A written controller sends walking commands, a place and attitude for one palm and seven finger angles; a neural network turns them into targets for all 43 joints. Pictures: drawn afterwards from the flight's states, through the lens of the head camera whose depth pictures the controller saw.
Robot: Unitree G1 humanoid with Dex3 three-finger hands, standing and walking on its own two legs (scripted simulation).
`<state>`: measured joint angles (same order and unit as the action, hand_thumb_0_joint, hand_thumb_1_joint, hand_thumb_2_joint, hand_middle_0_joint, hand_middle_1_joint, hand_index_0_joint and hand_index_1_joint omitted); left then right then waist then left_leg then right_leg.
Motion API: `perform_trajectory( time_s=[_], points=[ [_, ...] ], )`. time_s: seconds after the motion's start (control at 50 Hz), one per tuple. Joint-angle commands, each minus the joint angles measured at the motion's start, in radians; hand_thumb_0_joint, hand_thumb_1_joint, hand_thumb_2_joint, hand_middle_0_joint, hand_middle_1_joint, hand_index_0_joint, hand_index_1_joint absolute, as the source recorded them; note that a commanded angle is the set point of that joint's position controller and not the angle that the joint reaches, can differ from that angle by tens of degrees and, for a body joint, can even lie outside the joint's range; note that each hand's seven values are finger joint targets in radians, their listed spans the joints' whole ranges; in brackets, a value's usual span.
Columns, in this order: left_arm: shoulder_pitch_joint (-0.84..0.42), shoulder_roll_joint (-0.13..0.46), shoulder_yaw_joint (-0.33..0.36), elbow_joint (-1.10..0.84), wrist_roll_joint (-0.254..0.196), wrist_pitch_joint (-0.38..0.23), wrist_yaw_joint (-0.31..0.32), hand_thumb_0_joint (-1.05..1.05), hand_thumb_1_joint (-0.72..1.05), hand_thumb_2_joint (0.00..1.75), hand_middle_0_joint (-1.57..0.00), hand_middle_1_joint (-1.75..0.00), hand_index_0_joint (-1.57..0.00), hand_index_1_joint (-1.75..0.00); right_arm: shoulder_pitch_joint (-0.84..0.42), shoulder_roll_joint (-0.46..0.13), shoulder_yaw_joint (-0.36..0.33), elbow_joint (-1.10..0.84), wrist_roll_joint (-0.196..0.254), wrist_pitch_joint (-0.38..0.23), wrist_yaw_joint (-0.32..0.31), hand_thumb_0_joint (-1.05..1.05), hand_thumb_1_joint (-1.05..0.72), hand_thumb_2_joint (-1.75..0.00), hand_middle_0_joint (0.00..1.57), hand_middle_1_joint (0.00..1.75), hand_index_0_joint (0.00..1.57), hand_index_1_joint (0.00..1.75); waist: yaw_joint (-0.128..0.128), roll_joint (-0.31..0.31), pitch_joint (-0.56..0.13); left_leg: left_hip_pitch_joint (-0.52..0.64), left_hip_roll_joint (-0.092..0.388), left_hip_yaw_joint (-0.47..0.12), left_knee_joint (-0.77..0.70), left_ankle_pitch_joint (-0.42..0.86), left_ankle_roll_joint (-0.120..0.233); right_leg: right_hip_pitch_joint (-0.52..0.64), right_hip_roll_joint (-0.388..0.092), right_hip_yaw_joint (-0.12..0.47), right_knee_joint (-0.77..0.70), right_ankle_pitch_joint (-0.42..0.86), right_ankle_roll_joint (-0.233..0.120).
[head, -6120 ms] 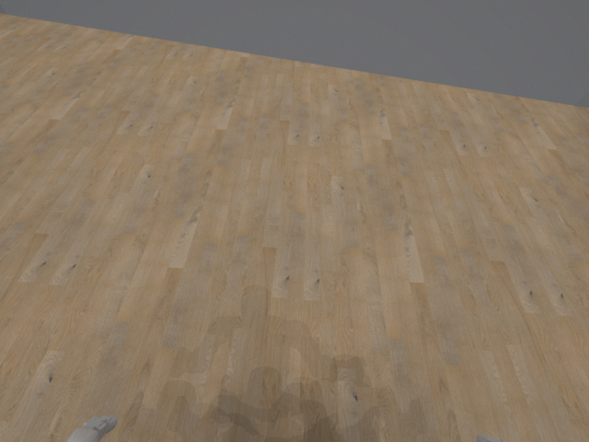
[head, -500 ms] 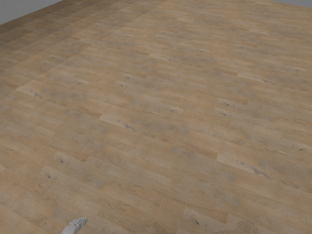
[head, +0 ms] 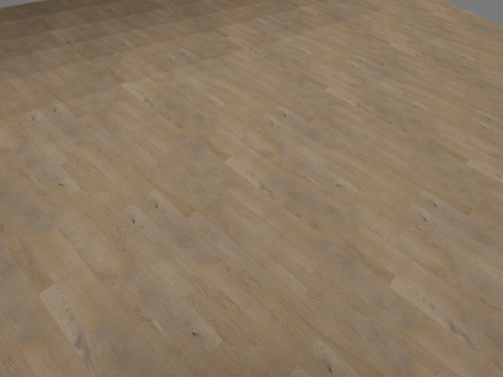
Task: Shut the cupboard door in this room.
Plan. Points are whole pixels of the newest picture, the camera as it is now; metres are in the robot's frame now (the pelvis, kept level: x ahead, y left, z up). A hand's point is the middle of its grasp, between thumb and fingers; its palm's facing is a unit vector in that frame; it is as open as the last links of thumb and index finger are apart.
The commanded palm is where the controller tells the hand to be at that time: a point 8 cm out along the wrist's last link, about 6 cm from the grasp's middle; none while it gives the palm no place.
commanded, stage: turn or walk to find it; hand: left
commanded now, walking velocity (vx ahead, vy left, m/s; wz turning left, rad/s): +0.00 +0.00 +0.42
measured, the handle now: out of the picture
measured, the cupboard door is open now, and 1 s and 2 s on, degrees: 75 75 75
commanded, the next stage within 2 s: none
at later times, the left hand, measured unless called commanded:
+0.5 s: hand out of the picture +0.05 +0.20 -0.14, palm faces +0.17 -0.95 -0.27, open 7.4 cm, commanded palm none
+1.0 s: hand out of the picture -0.14 +0.17 -0.16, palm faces +0.46 -0.86 -0.25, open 7.4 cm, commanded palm none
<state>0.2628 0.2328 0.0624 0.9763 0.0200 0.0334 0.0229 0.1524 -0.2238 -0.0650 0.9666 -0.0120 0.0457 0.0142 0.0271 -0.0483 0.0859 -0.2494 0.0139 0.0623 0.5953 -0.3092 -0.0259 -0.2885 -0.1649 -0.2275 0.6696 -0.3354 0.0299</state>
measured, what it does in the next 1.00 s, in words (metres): steps on the spot, turning left: right foot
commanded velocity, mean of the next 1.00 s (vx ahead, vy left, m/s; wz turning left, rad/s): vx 0.00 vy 0.00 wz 0.42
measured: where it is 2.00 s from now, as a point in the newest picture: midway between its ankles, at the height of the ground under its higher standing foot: outside the picture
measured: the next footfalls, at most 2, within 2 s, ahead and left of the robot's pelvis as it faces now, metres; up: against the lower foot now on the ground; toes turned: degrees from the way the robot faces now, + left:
right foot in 0.52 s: +0.01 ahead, -0.12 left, +0.00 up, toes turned +7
left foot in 1.02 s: -0.12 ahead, +0.10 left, +0.00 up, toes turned +29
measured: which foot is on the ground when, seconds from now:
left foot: down 0.00-0.52, up 0.54-1.00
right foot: up 0.00-0.50, down 0.52-1.00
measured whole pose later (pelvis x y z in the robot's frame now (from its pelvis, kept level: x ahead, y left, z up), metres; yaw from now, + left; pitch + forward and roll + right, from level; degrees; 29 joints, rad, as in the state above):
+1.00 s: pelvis -0.09 -0.03 +0.01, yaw +25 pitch -1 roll +1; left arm 0.25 0.20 0.05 0.97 0.03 0.02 0.02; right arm 0.18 -0.23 -0.07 0.98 -0.01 0.06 0.01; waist 0.02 -0.02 0.08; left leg -0.26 0.04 0.05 0.66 -0.38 -0.06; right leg -0.27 -0.14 -0.26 0.59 -0.29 -0.01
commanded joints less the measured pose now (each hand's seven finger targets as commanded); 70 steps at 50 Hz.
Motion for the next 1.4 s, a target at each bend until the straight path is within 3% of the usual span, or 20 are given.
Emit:
perform_trajectory(
  time_s=[0.0, 0.02, 0.1, 0.36, 0.46, 0.48, 0.5, 0.52, 0.6, 0.64, 0.86, 0.92, 0.96, 0.98, 1.0, 1.02, 1.08, 1.14, 1.3, 1.38],
  points=[
    [-0.075, 0.086, 0.01, -0.111, 0.0, 0.004, 0.004, 0.0, 0.9, 0.9, -0.2, -0.3, -0.2, -0.3, 0.161, -0.237, -0.043, -0.022, -0.01, -0.024, -0.023, 0.0, -0.9, -0.9, 0.2, 0.3, 0.2, 0.3, -0.093, 0.273, -0.152, 0.18, 0.375, -0.352, -0.264, 0.564, 0.208, -0.234, 0.036, 0.17, 0.382, -0.275, 0.029],
    [-0.096, 0.084, 0.016, -0.098, 0.0, 0.011, 0.004, 0.0, 0.9, 0.9, -0.2, -0.3, -0.2, -0.3, 0.109, -0.21, -0.036, -0.034, -0.012, -0.028, -0.031, 0.0, -0.9, -0.9, 0.2, 0.3, 0.2, 0.3, -0.08, 0.324, -0.097, 0.104, 0.319, -0.33, -0.293, 0.476, 0.192, -0.242, 0.029, 0.198, 0.412, -0.214, 0.032],
    [-0.049, 0.09, 0.02, -0.062, 0.0, 0.003, -0.014, 0.0, 0.9, 0.9, -0.2, -0.3, -0.2, -0.3, 0.028, -0.167, -0.017, -0.067, -0.007, -0.039, -0.037, 0.0, -0.9, -0.9, 0.2, 0.3, 0.2, 0.3, -0.035, 0.19, -0.074, 0.122, 0.216, -0.245, -0.279, 0.496, 0.157, -0.253, 0.053, 0.199, 0.451, -0.057, 0.048],
    [-0.131, 0.061, 0.01, -0.122, -0.009, -0.003, -0.001, 0.0, 0.9, 0.9, -0.2, -0.3, -0.2, -0.3, 0.094, -0.17, -0.036, -0.069, -0.016, -0.026, -0.03, 0.0, -0.9, -0.9, 0.2, 0.3, 0.2, 0.3, -0.067, 0.205, -0.103, 0.084, 0.213, -0.412, -0.266, 0.403, 0.203, -0.118, 0.107, 0.213, 0.145, -0.116, 0.044],
    [-0.016, 0.074, 0.016, -0.101, -0.014, -0.018, 0.005, 0.0, 0.9, 0.9, -0.2, -0.3, -0.2, -0.3, 0.056, -0.159, -0.04, -0.08, -0.009, -0.02, -0.023, 0.0, -0.9, -0.9, 0.2, 0.3, 0.2, 0.3, -0.003, 0.172, -0.141, -0.085, 0.131, -0.405, -0.187, 0.282, 0.138, 0.166, 0.13, 0.196, -0.213, 0.097, 0.021],
    [0.016, 0.113, 0.025, -0.096, -0.008, -0.027, 0.009, 0.0, 0.9, 0.9, -0.2, -0.3, -0.2, -0.3, 0.065, -0.12, -0.036, -0.085, -0.002, -0.021, -0.018, 0.0, -0.9, -0.9, 0.2, 0.3, 0.2, 0.3, 0.009, 0.073, -0.167, -0.188, 0.072, -0.352, -0.107, 0.162, 0.087, 0.292, 0.042, 0.272, -0.329, 0.111, -0.004],
    [0.027, 0.202, 0.044, -0.1, 0.008, -0.034, 0.017, 0.0, 0.9, 0.9, -0.2, -0.3, -0.2, -0.3, 0.078, -0.057, -0.025, -0.105, 0.004, -0.021, -0.014, 0.0, -0.9, -0.9, 0.2, 0.3, 0.2, 0.3, 0.016, -0.194, -0.157, -0.376, -0.067, -0.181, 0.108, -0.104, 0.013, 0.371, -0.207, 0.536, -0.406, 0.053, -0.097],
    [-0.003, 0.227, 0.042, -0.124, 0.003, -0.028, 0.017, 0.0, 0.9, 0.9, -0.2, -0.3, -0.2, -0.3, 0.053, -0.098, -0.038, -0.115, -0.007, -0.014, -0.017, 0.0, -0.9, -0.9, 0.2, 0.3, 0.2, 0.3, 0.025, -0.201, -0.126, -0.353, -0.076, -0.145, 0.332, -0.253, -0.001, 0.199, -0.332, 0.602, -0.441, 0.082, -0.186],
    [-0.182, 0.111, 0.016, -0.158, -0.005, -0.036, 0.015, 0.0, 0.9, 0.9, -0.2, -0.3, -0.2, -0.3, 0.137, -0.092, -0.046, -0.035, -0.019, 0.021, 0.001, 0.0, -0.9, -0.9, 0.2, 0.3, 0.2, 0.3, -0.074, -0.063, 0.001, -0.296, -0.01, -0.135, 0.631, -0.052, -0.016, -0.016, -0.143, 0.328, -0.439, 0.036, -0.129],
    [-0.142, 0.102, 0.011, -0.145, -0.005, -0.044, 0.013, 0.0, 0.9, 0.9, -0.2, -0.3, -0.2, -0.3, 0.161, -0.078, -0.041, -0.022, -0.015, 0.02, 0.003, 0.0, -0.9, -0.9, 0.2, 0.3, 0.2, 0.3, -0.066, -0.083, -0.025, -0.309, -0.006, -0.114, 0.637, -0.013, -0.035, 0.052, -0.117, 0.256, -0.41, 0.134, -0.119],
    [0.025, 0.16, 0.033, -0.062, 0.013, -0.04, 0.011, 0.0, 0.9, 0.9, -0.2, -0.3, -0.2, -0.3, 0.01, -0.058, -0.013, -0.05, 0.0, 0.005, -0.002, 0.0, -0.9, -0.9, 0.2, 0.3, 0.2, 0.3, 0.023, -0.135, -0.085, -0.193, 0.026, -0.026, 0.242, -0.171, -0.046, 0.203, -0.2, 0.228, -0.313, 0.425, -0.181],
    [0.006, 0.179, 0.04, -0.057, 0.013, -0.035, 0.01, 0.0, 0.9, 0.9, -0.2, -0.3, -0.2, -0.3, 0.045, -0.054, -0.008, -0.047, 0.005, -0.008, -0.007, 0.0, -0.9, -0.9, 0.2, 0.3, 0.2, 0.3, 0.002, -0.143, -0.127, -0.095, 0.014, 0.006, 0.081, -0.139, -0.029, 0.196, -0.208, 0.205, -0.249, 0.475, -0.17],
    [-0.015, 0.167, 0.039, -0.053, 0.002, -0.028, 0.007, 0.0, 0.9, 0.9, -0.2, -0.3, -0.2, -0.3, 0.105, -0.068, -0.009, -0.031, 0.004, -0.019, -0.007, 0.0, -0.9, -0.9, 0.2, 0.3, 0.2, 0.3, -0.037, -0.092, -0.157, 0.067, 0.01, 0.015, -0.147, 0.065, -0.016, 0.126, -0.169, 0.131, -0.14, 0.412, -0.099],
    [0.0, 0.138, 0.032, -0.06, -0.008, -0.021, 0.005, 0.0, 0.9, 0.9, -0.2, -0.3, -0.2, -0.3, 0.132, -0.117, -0.018, -0.026, 0.001, -0.03, -0.008, 0.0, -0.9, -0.9, 0.2, 0.3, 0.2, 0.3, -0.056, 0.042, -0.186, 0.199, 0.075, -0.063, -0.24, 0.182, 0.009, 0.015, -0.115, 0.082, -0.008, 0.298, -0.045],
    [0.0, 0.071, 0.019, -0.094, -0.013, -0.015, -0.002, 0.0, 0.9, 0.9, -0.2, -0.3, -0.2, -0.3, 0.144, -0.212, -0.041, -0.034, -0.008, -0.037, -0.013, 0.0, -0.9, -0.9, 0.2, 0.3, 0.2, 0.3, -0.068, 0.34, -0.163, 0.294, 0.324, -0.379, -0.278, 0.454, 0.107, -0.259, 0.014, 0.041, 0.183, -0.142, 0.031],
    [-0.068, 0.069, 0.006, -0.113, -0.003, -0.003, 0.001, 0.0, 0.9, 0.9, -0.2, -0.3, -0.2, -0.3, 0.173, -0.254, -0.047, -0.026, -0.008, -0.024, -0.019, 0.0, -0.9, -0.9, 0.2, 0.3, 0.2, 0.3, -0.095, 0.32, -0.143, 0.21, 0.401, -0.406, -0.28, 0.583, 0.197, -0.263, 0.044, 0.119, 0.316, -0.296, 0.033],
    [-0.087, 0.092, 0.023, -0.081, 0.001, 0.012, -0.007, 0.0, 0.9, 0.9, -0.2, -0.3, -0.2, -0.3, 0.027, -0.181, -0.023, -0.056, -0.013, -0.025, -0.035, 0.0, -0.9, -0.9, 0.2, 0.3, 0.2, 0.3, -0.047, 0.284, -0.03, 0.04, 0.273, -0.287, -0.315, 0.307, 0.175, -0.256, 0.034, 0.194, 0.434, -0.133, 0.03],
    [-0.036, 0.088, 0.019, -0.057, 0.0, 0.005, -0.015, 0.0, 0.9, 0.9, -0.2, -0.3, -0.2, -0.3, 0.006, -0.168, -0.014, -0.07, -0.007, -0.035, -0.035, 0.0, -0.9, -0.9, 0.2, 0.3, 0.2, 0.3, -0.027, 0.216, -0.053, 0.088, 0.209, -0.227, -0.293, 0.407, 0.158, -0.248, 0.056, 0.189, 0.432, -0.053, 0.045],
    [-0.096, 0.06, 0.008, -0.103, -0.009, -0.002, -0.006, 0.0, 0.9, 0.9, -0.2, -0.3, -0.2, -0.3, 0.062, -0.182, -0.033, -0.07, -0.014, -0.027, -0.03, 0.0, -0.9, -0.9, 0.2, 0.3, 0.2, 0.3, -0.061, 0.204, -0.097, 0.115, 0.224, -0.327, -0.25, 0.437, 0.197, -0.155, 0.09, 0.192, 0.18, -0.125, 0.05],
    [-0.016, 0.061, 0.011, -0.089, -0.014, -0.016, -0.003, 0.0, 0.9, 0.9, -0.2, -0.3, -0.2, -0.3, 0.028, -0.176, -0.039, -0.083, -0.014, -0.02, -0.024, 0.0, -0.9, -0.9, 0.2, 0.3, 0.2, 0.3, -0.022, 0.203, -0.121, 0.006, 0.181, -0.351, -0.191, 0.403, 0.166, 0.041, 0.128, 0.168, -0.079, -0.002, 0.037]
  ],
)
